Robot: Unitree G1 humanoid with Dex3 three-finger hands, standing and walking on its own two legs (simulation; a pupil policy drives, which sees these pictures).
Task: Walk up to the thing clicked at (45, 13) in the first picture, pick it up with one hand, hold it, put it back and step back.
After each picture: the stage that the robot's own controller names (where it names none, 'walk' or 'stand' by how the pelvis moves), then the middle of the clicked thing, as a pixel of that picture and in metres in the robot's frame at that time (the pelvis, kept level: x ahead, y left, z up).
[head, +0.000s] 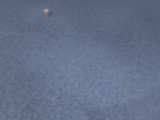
stand; (46, 14) +1.91 +0.50 -0.72
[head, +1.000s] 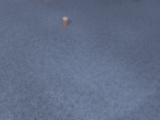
walk; (65, 22) +1.81 +0.23 -0.70
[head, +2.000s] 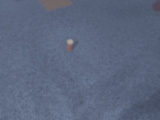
walk; (69, 45) +1.19 +0.10 -0.70
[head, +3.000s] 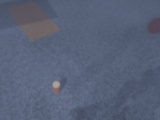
walk; (56, 87) +0.74 +0.17 -0.71
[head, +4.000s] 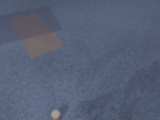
walk; (56, 116) +0.49 +0.18 -0.71
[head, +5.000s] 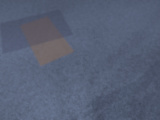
stand; out of the picture +0.35 +0.19 -0.70
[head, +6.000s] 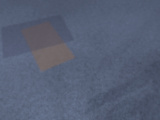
stand; out of the picture +0.32 +0.16 -0.72
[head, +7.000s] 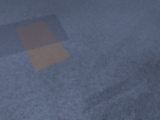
stand; out of the picture +0.32 +0.17 -0.73
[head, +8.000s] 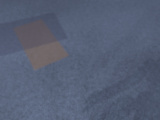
stand; out of the picture +0.32 +0.19 -0.73
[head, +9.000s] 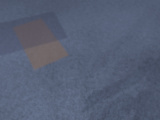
stand; out of the picture +0.31 +0.18 -0.73
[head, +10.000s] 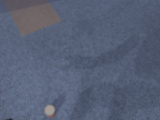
go down; (50, 111) +0.35 +0.17 -0.62
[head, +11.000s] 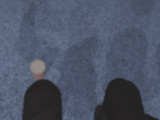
go down; (38, 70) +0.42 +0.18 -0.31
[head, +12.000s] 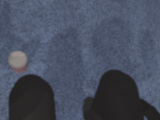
close in; (18, 62) +0.41 +0.19 -0.27
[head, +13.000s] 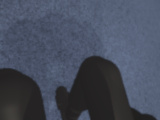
close; out of the picture +0.41 +0.21 -0.23
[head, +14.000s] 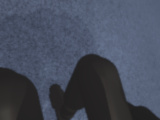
close; out of the picture +0.41 +0.22 -0.22
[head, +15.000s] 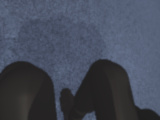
lift; out of the picture +0.33 +0.22 -0.21
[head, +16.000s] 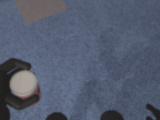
lift; (27, 89) +0.30 +0.17 +0.02
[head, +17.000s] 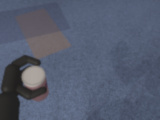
hold; (36, 84) +0.32 +0.16 +0.04
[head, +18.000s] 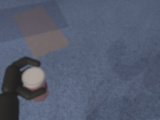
hold; (36, 85) +0.32 +0.16 +0.02
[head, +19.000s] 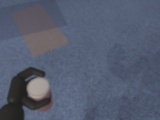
crouch; (41, 95) +0.30 +0.15 -0.01
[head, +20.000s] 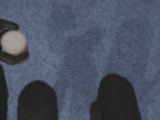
lower; (17, 49) +0.44 +0.18 -0.08
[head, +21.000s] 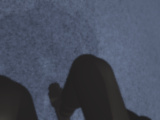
lower; out of the picture +0.44 +0.23 -0.21
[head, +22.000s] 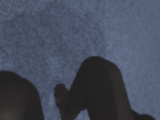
lower; out of the picture +0.40 +0.24 -0.22
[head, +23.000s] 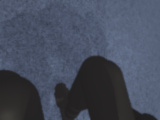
lower; out of the picture +0.41 +0.25 -0.21
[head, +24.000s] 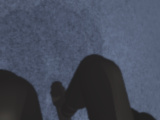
lower; out of the picture +0.40 +0.25 -0.22
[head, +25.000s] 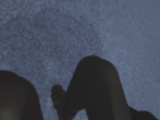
open; out of the picture +0.39 +0.20 -0.23
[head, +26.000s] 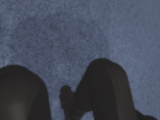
stand; out of the picture +0.38 +0.20 -0.23
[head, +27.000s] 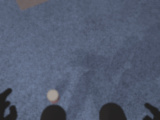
walk; (53, 96) +0.36 +0.15 -0.51
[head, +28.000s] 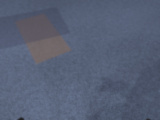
stand; out of the picture +0.32 +0.14 -0.66
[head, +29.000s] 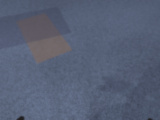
stand; out of the picture +0.33 +0.15 -0.66
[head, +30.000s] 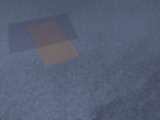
stand; out of the picture +0.34 +0.14 -0.72
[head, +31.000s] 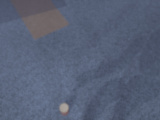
walk; (64, 109) +0.38 +0.11 -0.70
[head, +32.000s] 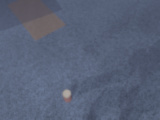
walk; (67, 96) +0.55 +0.16 -0.71
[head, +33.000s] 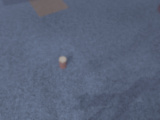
walk; (62, 62) +0.88 +0.14 -0.70
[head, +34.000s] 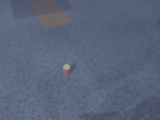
stand; (66, 70) +0.94 +0.14 -0.71
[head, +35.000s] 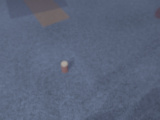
stand; (64, 67) +0.96 +0.18 -0.72
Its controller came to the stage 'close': yes
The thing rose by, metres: 0.73
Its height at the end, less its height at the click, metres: +0.00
